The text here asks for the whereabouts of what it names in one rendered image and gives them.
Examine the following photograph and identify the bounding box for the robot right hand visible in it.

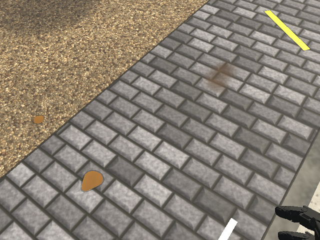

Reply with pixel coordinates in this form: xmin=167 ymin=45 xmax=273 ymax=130
xmin=275 ymin=205 xmax=320 ymax=240

